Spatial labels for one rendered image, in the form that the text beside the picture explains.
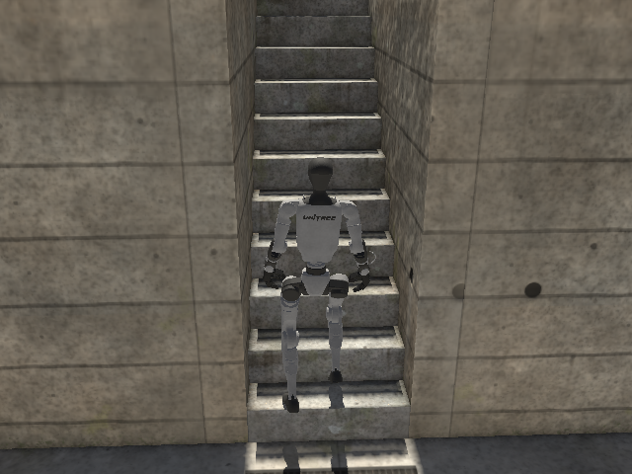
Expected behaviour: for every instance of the stairs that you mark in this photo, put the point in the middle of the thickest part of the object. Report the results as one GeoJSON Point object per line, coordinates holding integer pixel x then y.
{"type": "Point", "coordinates": [316, 96]}

